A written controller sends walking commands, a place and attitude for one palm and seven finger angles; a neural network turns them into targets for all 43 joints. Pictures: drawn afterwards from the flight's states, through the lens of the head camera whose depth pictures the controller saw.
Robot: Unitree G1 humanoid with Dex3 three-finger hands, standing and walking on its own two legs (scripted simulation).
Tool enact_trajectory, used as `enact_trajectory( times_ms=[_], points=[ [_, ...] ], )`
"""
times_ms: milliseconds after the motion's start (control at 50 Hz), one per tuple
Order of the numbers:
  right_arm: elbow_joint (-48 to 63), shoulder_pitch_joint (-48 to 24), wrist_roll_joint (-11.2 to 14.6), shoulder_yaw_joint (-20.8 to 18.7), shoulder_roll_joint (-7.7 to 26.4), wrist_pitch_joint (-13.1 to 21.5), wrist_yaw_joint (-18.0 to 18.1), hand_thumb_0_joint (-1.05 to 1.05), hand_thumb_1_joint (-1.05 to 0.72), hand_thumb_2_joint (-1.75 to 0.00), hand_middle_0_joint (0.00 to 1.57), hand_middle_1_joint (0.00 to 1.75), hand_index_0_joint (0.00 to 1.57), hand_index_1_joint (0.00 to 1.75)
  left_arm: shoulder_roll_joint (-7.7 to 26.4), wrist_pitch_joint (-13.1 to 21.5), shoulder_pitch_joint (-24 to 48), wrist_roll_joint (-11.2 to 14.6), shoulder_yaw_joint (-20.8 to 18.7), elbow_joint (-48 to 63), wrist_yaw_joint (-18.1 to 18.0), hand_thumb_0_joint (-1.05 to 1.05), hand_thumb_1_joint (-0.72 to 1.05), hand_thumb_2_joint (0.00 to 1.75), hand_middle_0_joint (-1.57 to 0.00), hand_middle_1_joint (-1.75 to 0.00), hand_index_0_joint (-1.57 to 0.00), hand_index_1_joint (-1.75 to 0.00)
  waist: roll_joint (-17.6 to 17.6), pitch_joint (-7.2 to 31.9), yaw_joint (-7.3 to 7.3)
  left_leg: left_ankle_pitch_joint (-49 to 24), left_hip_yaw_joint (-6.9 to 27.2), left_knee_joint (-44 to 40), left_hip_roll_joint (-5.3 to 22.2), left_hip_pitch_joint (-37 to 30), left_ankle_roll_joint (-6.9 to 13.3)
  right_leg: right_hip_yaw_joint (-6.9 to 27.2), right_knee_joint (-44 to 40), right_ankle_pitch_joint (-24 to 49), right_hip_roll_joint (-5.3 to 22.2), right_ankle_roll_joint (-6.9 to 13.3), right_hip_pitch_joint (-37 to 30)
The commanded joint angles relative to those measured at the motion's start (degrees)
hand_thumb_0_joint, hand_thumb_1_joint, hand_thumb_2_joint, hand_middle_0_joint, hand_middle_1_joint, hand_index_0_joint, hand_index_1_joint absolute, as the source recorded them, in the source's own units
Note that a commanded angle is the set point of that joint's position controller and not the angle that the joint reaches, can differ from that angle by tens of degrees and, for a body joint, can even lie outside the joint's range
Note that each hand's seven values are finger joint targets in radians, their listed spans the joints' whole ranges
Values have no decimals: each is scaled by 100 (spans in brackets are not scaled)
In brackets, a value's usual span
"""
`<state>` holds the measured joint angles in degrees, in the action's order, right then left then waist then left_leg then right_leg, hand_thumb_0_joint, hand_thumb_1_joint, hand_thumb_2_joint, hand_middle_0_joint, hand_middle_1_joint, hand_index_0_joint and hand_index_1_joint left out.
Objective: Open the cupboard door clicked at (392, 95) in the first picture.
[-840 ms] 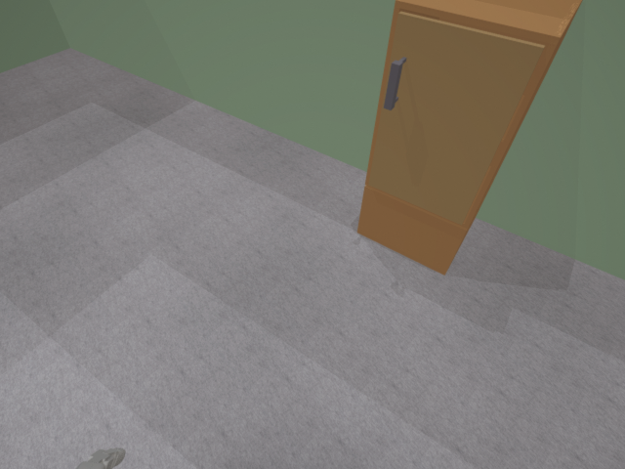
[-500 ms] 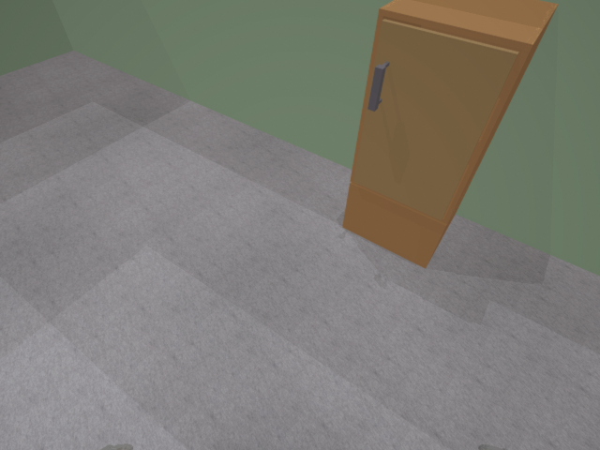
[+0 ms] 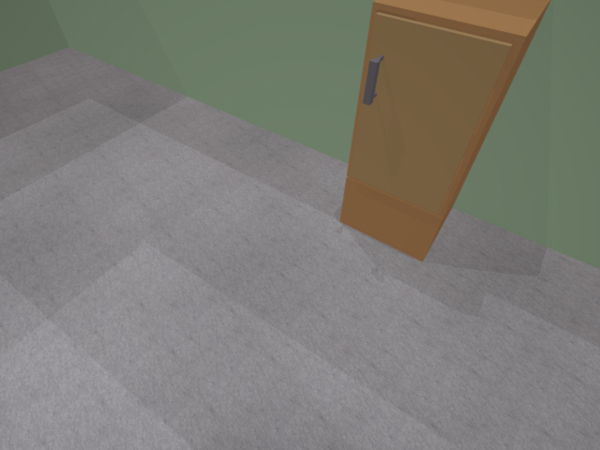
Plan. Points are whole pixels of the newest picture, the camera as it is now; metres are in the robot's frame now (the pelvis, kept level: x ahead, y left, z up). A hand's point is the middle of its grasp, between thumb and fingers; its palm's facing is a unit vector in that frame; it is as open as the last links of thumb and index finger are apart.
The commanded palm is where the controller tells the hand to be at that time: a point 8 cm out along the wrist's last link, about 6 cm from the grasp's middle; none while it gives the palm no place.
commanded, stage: look at it before walking up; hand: left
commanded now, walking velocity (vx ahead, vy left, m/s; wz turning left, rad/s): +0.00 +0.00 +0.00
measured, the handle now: (374, 79) +1.13 -0.17 -0.05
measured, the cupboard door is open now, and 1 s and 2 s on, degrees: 0 0 0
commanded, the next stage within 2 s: walk to a spot facing it in 0.60 s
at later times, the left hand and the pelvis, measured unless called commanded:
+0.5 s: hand out of the picture +0.08 +0.24 -0.16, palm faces -0.03 -0.94 -0.34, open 7.4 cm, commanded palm none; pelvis +0.01 +0.00 +0.00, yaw +0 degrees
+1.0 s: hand out of the picture +0.04 +0.23 -0.18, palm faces +0.13 -0.97 -0.22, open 7.4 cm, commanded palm none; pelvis +0.05 +0.02 -0.01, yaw +8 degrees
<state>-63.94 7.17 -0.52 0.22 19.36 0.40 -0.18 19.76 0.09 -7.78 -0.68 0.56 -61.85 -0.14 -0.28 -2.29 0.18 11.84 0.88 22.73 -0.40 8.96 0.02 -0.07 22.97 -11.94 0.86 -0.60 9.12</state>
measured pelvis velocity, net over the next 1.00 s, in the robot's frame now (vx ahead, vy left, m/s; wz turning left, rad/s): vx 0.05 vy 0.02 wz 0.14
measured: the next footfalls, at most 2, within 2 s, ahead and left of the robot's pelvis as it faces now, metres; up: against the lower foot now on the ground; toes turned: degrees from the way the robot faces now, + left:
left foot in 1.06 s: +0.12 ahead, +0.16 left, +0.00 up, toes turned +17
right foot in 1.58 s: +0.45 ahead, +0.02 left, +0.00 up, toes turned +6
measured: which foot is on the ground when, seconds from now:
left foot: down 0.00-0.82, up 0.84-1.00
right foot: down 0.00-1.00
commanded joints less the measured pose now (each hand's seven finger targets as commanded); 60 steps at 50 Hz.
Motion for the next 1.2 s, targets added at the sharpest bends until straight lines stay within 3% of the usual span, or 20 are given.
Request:
enact_trajectory(
  times_ms=[0, 280, 680, 720, 740, 780, 820, 840, 860, 880, 920, 960, 1000, 1020, 1040, 1060, 1080, 1120, 1140, 1180],
  points=[
    [397, -316, 2, -240, 1181, 146, 63, 0, -90, -90, 20, 30, 20, 30, 1158, 148, 244, 11, -248, 353, -55, 0, 90, 90, -20, -30, -20, -30, -10, 381, -31, -503, 565, -454, 665, 24, 174, 622, -424, 370, 628, 239, -77],
    [391, -348, 9, -234, 1184, 161, 75, 0, -90, -90, 20, 30, 20, 30, 1152, 162, 252, 10, -249, 356, -60, 0, 90, 90, -20, -30, -20, -30, 50, 520, -18, -901, 520, -438, 701, -165, 157, 581, -383, 861, 634, 236, -184],
    [390, -374, 15, -220, 1206, 158, 86, 0, -90, -90, 20, 30, 20, 30, 1163, 155, 235, 6, -260, 303, -51, 0, 90, 90, -20, -30, -20, -30, 44, 504, -24, -963, 524, -511, 711, -240, 148, 576, -454, 916, 632, 231, -242],
    [277, -53, -27, -60, 551, 47, 49, 0, -90, -90, 20, 30, 20, 30, 538, 45, -127, 9, -143, 162, -79, 0, 90, 90, -20, -30, -20, -30, -16, 511, -39, -416, 471, -351, 619, -37, 74, 445, -375, 106, 624, 108, -297],
    [279, 61, -42, -51, 477, -5, 30, 0, -90, -90, 20, 30, 20, 30, 510, -7, -293, -11, -150, 142, -73, 0, 90, 90, -20, -30, -20, -30, -69, 423, -89, 211, 481, -235, 550, 232, 94, 490, -393, -688, 620, 108, -291],
    [388, 67, -81, -83, 429, -73, 0, 0, -90, -90, 20, 30, 20, 30, 710, -62, -507, -54, -256, 181, -35, 0, 90, 90, -20, -30, -20, -30, -460, -99, -195, 1396, 361, 156, 257, 1209, 95, 873, -734, -2054, 878, 268, -280],
    [621, -23, -81, -137, 371, -112, -6, 0, -90, -90, 20, 30, 20, 30, 1004, -54, -918, -81, -410, 281, -48, 0, 90, 90, -20, -30, -20, -30, -1274, -240, -399, 1644, -150, 1657, 81, 2026, 20, 1800, -1474, -2952, 1789, 745, -431],
    [775, -138, -68, -205, 469, -105, -33, 0, -90, -90, 20, 30, 20, 30, 1023, -12, -1037, -92, -450, 316, -74, 0, 90, 90, -20, -30, -20, -30, -1242, -328, -449, 1787, -104, 2448, 247, 2329, 40, 2052, -1648, -2906, 2153, 1004, -450],
    [826, -128, -61, -246, 461, -59, -65, 0, -90, -90, 20, 30, 20, 30, 979, 72, -943, -96, -476, 364, -86, 0, 90, 90, -20, -30, -20, -30, -967, -405, -337, 1578, -8, 2859, 416, 2526, 49, 1937, -1600, -2409, 2234, 1098, -510],
    [854, -42, -53, -256, 378, -19, -101, 0, -90, -90, 20, 30, 20, 30, 921, 140, -851, -98, -498, 433, -85, 0, 90, 90, -20, -30, -20, -30, -684, -330, -249, 1438, -45, 2914, 517, 2504, 39, 1539, -1434, -1767, 2198, 1108, -620],
    [922, 68, -29, -246, 139, 8, -171, 0, -90, -90, 20, 30, 20, 30, 848, 201, -753, -122, -503, 516, -62, 0, 90, 90, -20, -30, -20, -30, -546, -283, -146, 1471, -262, 2433, 595, 2121, 1, 720, -1088, -1001, 2030, 956, -459],
    [906, 411, -17, -252, -40, 30, -208, 0, -90, -90, 20, 30, 20, 30, 767, 206, -658, -127, -519, 539, -45, 0, 90, 90, -20, -30, -20, -30, -668, -317, 25, 1156, -590, 1681, 510, 1418, -11, 136, -840, -898, 1871, 733, -24],
    [677, 1227, -42, -293, -67, 61, -184, 0, -90, -90, 20, 30, 20, 30, 672, 170, -631, -79, -542, 518, -26, 0, 90, 90, -20, -30, -20, -30, -373, -113, 339, 426, -988, 956, 212, 72, -2, -517, -82, -1137, 1545, 443, 706],
    [476, 1911, -57, -378, 154, 92, -143, 0, -90, -90, 20, 30, 20, 30, 438, 145, -679, -45, -493, 535, 4, 0, 90, 90, -20, -30, -20, -30, 363, 126, 582, 697, -702, 539, 236, -691, 31, -904, 1153, -1077, 1188, 257, 1120],
    [341, 2524, -125, -566, 760, 136, -93, 0, -90, -90, 20, 30, 20, 30, -57, 119, -695, 0, -407, 703, 66, 0, 90, 90, -20, -30, -20, -30, 2265, 149, 794, 2008, 1722, -484, 1498, -1179, 486, -1195, 3182, -1975, 428, -107, 2446],
    [305, 2861, -101, -578, 949, 170, -4, 0, -90, -90, 20, 30, 20, 30, -188, 127, -251, -36, -336, 1063, 59, 0, 90, 90, -20, -30, -20, -30, 2160, -25, 807, 2201, 3426, -1465, 2320, -987, 960, -545, 4310, -2458, 112, -124, 3322],
    [352, 2491, -67, -542, 832, 135, 30, 0, -90, -90, 20, 30, 20, 30, -140, 145, -208, -61, -380, 1057, 60, 0, 90, 90, -20, -30, -20, -30, 1140, -153, 581, 2383, 3255, -1449, 2429, -723, 1158, -70, 4721, -1964, 508, 18, 3378],
    [537, 1826, -60, -416, 278, 240, 81, 0, -90, -90, 20, 30, 20, 30, -204, 193, -238, -89, -424, 825, 104, 0, 90, 90, -20, -30, -20, -30, 490, -322, 304, 1913, 2489, -1391, 1912, -3, 1030, 49, 4810, -996, 758, 6, 3133],
    [541, 1636, -55, -367, 81, 319, 93, 0, -90, -90, 20, 30, 20, 30, -209, 199, -455, -113, -413, 679, 135, 0, 90, 90, -20, -30, -20, -30, 333, -232, 149, 1350, 2023, -1378, 1768, 98, 963, 26, 4652, -671, 823, -45, 2878],
    [422, 1734, -42, -338, -101, 428, 130, 0, -90, -90, 20, 30, 20, 30, -421, 171, -753, -125, -374, 510, 132, 0, 90, 90, -20, -30, -20, -30, 413, -79, 64, -131, 1257, -1225, 1435, -230, 885, -116, 4336, -316, 766, -145, 2715]
  ],
)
